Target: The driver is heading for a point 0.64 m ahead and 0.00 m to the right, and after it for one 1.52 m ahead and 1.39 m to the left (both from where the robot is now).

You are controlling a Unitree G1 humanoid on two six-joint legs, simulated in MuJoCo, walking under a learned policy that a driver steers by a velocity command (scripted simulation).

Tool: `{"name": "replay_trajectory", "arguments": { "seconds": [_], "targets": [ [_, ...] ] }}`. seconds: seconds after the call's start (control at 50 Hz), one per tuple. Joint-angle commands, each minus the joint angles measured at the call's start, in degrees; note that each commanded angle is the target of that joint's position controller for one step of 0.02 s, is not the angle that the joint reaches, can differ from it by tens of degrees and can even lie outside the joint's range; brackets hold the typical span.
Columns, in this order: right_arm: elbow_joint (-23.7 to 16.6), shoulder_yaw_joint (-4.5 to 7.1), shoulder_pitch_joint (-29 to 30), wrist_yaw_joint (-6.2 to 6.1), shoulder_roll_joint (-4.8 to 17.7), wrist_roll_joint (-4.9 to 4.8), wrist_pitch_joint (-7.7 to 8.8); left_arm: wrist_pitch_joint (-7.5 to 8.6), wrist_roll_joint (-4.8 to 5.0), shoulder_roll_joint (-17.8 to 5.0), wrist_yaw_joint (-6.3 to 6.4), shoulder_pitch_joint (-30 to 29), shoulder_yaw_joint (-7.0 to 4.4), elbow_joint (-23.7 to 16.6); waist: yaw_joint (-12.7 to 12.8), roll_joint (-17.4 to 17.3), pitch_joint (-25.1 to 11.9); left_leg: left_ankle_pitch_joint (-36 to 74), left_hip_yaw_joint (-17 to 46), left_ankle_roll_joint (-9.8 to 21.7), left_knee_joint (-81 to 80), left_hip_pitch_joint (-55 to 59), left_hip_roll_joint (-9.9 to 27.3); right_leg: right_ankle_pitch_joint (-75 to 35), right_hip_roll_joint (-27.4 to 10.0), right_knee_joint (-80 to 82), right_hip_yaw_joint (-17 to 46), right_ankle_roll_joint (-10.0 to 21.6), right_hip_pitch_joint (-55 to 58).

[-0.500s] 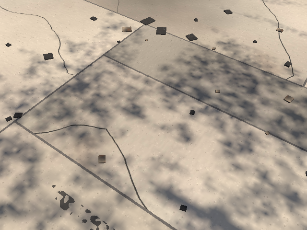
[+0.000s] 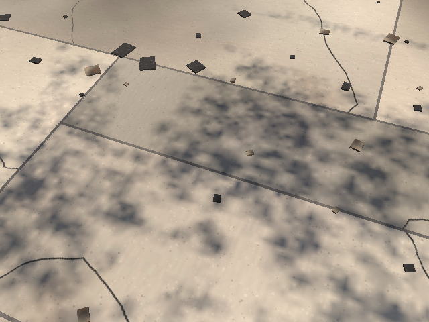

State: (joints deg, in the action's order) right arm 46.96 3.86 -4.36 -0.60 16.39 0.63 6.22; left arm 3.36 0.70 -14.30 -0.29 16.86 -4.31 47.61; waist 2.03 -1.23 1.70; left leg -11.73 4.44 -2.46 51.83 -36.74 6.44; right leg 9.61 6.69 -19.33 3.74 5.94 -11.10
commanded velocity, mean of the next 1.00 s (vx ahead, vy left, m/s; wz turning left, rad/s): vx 0.43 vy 0.00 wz -0.09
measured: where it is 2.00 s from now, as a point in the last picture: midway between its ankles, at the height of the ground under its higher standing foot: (243, 283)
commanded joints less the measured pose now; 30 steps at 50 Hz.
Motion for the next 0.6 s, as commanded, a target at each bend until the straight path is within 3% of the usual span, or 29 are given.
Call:
{"name": "replay_trajectory", "arguments": {
  "seconds": [0.02,0.08,0.14,0.18,0.2,0.22,0.24,0.26,0.28,0.3,0.32,0.34,0.36,0.38,0.42,0.48,0.54,0.6],
  "targets": [
    [-3.9,0.31,3.6,0.10,2.5,0.15,0.19,0.58,0.40,-10.6,1.11,-1.1,-2.64,-4.5,-0.2,4.3,-1.3,12.2,-2.5,-1.2,-13.0,5.4,-3.2,-11.4,-11.3,6.9,8.9,8.1,-5.3],
    [-5.7,0.07,7.7,0.78,2.7,-0.81,0.60,0.21,0.58,-10.2,1.09,1.9,-2.58,-3.5,1.9,5.8,-1.5,18.7,-2.5,-0.8,-20.2,8.7,-5.2,-6.6,-12.0,5.6,10.5,6.5,-4.1],
    [-6.2,0.41,7.8,1.67,4.8,-0.91,1.35,0.02,0.55,-8.7,1.29,4.0,-2.16,-2.4,2.0,6.7,-1.9,16.0,-1.1,1.1,-23.7,8.5,-4.7,-5.4,-15.2,1.2,14.1,5.7,3.1],
    [-6.0,0.77,5.4,1.99,6.0,-0.85,1.94,-0.31,0.08,-9.1,1.44,4.0,-2.22,-2.3,0.3,8.2,-1.9,10.9,-2.0,3.1,-24.8,10.9,-5.0,-9.7,-16.6,-2.2,15.7,4.9,6.1],
    [-4.8,1.34,1.3,1.86,7.0,-0.55,2.19,-0.42,-0.06,-8.7,1.41,3.5,-1.99,-2.7,-2.0,8.3,-3.6,9.9,-3.4,4.6,-26.6,16.5,-6.0,-16.1,-15.0,-6.4,15.0,3.9,6.5],
    [-3.4,2.18,-5.8,1.65,9.2,0.24,2.50,-0.31,-0.33,-6.9,1.18,3.0,-1.23,-3.3,-5.3,6.8,-9.2,10.8,-0.7,7.4,-25.0,27.7,-2.7,-18.7,-12.0,-16.1,12.6,2.3,3.8],
    [-2.5,3.13,-14.7,1.57,13.2,0.68,2.45,0.01,-1.25,-4.4,1.24,6.4,-0.21,-4.3,-6.9,-2.1,-18.0,11.3,12.6,12.6,-23.0,45.0,7.5,-4.8,-6.4,-33.6,7.6,-0.5,-7.3],
    [0.9,4.06,-19.6,2.29,15.3,-0.06,1.51,0.84,0.91,-2.3,0.95,14.0,0.47,-4.0,-4.5,-20.3,-22.0,-4.8,38.4,20.7,-32.2,57.4,16.7,23.6,-0.6,-49.5,4.3,-3.7,-25.7],
    [-0.1,2.59,-18.0,2.47,9.6,-1.59,1.36,1.09,1.65,-8.2,1.02,9.8,-0.46,-3.3,-6.5,-11.1,-15.7,-18.1,39.5,18.5,-35.1,54.3,15.4,22.6,-4.1,-55.0,7.8,-3.4,-32.6],
    [-1.0,1.74,-13.9,2.25,6.9,-1.49,1.00,1.14,1.46,-10.1,0.98,2.5,-0.92,-4.9,-7.2,-5.2,-8.3,-16.7,30.6,15.8,-35.8,46.7,13.2,17.1,-6.3,-55.0,6.2,-3.1,-34.5],
    [-1.8,1.19,-10.6,2.21,6.2,-0.67,0.62,1.17,0.63,-9.3,1.05,-1.1,-0.78,-5.9,-5.9,-1.4,-4.5,-9.6,24.2,14.9,-36.9,39.2,10.9,13.0,-8.7,-52.7,3.9,-3.2,-32.6],
    [-1.8,0.80,-8.7,2.20,5.1,-0.18,0.45,1.26,-0.19,-8.5,0.98,-2.4,-0.91,-6.4,-4.6,-1.2,-2.2,-3.9,20.1,14.8,-38.2,34.1,8.9,10.1,-10.6,-48.9,3.1,-3.3,-30.9],
    [-1.8,0.42,-8.2,2.11,4.4,0.26,0.51,1.21,-0.19,-7.6,0.82,-1.7,-0.94,-6.4,-3.2,-3.1,-2.3,0.5,16.9,14.4,-39.2,31.3,7.3,8.5,-12.0,-46.4,2.7,-3.3,-27.9],
    [-1.4,0.31,-8.4,2.10,4.1,0.06,0.57,1.07,-0.02,-6.6,0.73,-0.8,-0.80,-6.2,-2.6,-4.2,-2.6,3.3,14.6,14.5,-40.2,30.3,6.3,8.0,-12.4,-44.3,2.0,-3.6,-26.4],
    [-0.6,0.60,-9.8,1.86,5.4,-0.54,0.75,0.83,-0.18,-5.0,0.70,-1.6,-0.39,-6.7,-2.5,-4.2,-2.5,8.4,11.4,15.5,-41.9,29.6,6.3,6.4,-13.2,-40.0,0.6,-4.5,-27.1],
    [0.3,1.17,-11.6,1.20,7.6,-0.95,0.28,0.92,-0.54,-3.9,0.62,-7.0,0.27,-8.4,-3.6,-2.6,-1.7,13.4,7.0,15.5,-43.7,30.0,5.9,-1.7,-13.6,-29.8,-0.6,-5.8,-28.5],
    [1.4,1.14,-13.9,0.90,8.0,-1.50,-0.28,1.26,-0.27,-3.1,0.07,-12.1,0.77,-9.5,-5.3,-2.8,-0.7,14.8,2.2,13.7,-43.9,29.8,3.8,-10.5,-12.2,-19.7,-2.3,-6.1,-25.4],
    [3.0,1.07,-17.5,0.86,8.3,-1.82,-0.90,1.54,0.26,-3.1,-0.68,-17.2,0.99,-11.1,-7.2,-2.9,0.7,14.1,1.4,13.4,-43.0,31.8,4.7,-13.3,-10.7,-14.4,-3.4,-5.9,-23.7]
  ]
}}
